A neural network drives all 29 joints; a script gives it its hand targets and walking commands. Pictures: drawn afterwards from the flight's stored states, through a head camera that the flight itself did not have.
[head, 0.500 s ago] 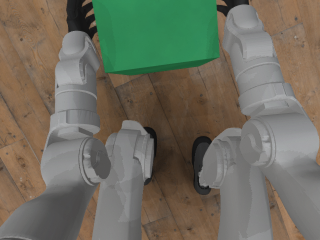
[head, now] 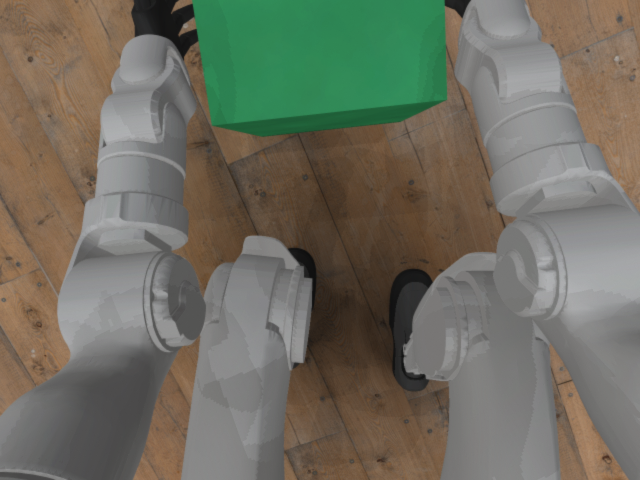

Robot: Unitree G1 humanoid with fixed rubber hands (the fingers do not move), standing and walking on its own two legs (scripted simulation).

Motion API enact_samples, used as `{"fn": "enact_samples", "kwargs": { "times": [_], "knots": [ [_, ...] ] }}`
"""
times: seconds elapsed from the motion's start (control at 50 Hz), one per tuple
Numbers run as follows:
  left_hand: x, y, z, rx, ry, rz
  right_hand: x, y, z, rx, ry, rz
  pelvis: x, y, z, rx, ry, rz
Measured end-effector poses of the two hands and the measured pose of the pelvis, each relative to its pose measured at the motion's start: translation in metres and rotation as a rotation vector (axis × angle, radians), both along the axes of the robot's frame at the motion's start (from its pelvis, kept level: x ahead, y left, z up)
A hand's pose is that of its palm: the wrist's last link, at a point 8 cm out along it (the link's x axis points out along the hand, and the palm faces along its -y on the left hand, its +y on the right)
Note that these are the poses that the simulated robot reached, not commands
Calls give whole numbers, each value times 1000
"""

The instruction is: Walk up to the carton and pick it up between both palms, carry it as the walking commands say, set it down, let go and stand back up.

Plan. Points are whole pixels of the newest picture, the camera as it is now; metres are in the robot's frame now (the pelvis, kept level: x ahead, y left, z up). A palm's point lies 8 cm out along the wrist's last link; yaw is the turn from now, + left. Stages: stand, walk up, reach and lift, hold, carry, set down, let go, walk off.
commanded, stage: set down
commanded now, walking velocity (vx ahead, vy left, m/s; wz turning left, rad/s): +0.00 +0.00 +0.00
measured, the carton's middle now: (321, 32) +0.55 +0.08 -0.23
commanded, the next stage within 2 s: none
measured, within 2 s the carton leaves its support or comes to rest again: rests again in 0.14 s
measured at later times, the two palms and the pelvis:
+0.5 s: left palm (164, 42) +0.51 +0.23 -0.16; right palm (475, 3) +0.56 -0.07 -0.16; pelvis +0.00 +0.00 -0.01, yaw +0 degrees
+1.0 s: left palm (162, 40) +0.51 +0.23 -0.16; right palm (476, 3) +0.56 -0.07 -0.17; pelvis +0.00 +0.00 -0.01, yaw +0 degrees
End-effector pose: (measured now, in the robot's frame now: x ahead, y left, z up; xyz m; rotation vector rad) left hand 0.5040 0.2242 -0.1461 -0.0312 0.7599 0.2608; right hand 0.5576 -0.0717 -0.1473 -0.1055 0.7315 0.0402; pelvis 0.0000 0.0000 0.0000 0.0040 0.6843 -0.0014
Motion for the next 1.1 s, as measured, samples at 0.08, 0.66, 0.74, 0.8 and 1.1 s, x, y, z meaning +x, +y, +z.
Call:
{"fn": "enact_samples", "kwargs": {
  "times": [0.08,0.66,0.74,0.8,1.1],
  "knots": [
    [-1,2,-3,3,6,-4,-1,1,-3,1,5,3,-1,0,-2,2,-10,-2],
    [4,5,-15,-10,11,-26,3,0,-18,34,4,21,-1,-2,-10,18,-41,-13],
    [4,5,-16,-15,6,-32,3,-1,-19,41,0,26,-1,-2,-11,19,-44,-13],
    [4,6,-16,-17,2,-36,3,-1,-19,47,-3,28,-1,-3,-11,20,-48,-13],
    [4,7,-17,-22,-5,-48,3,-2,-21,62,-16,38,-3,-6,-13,26,-75,-13]
  ]
}}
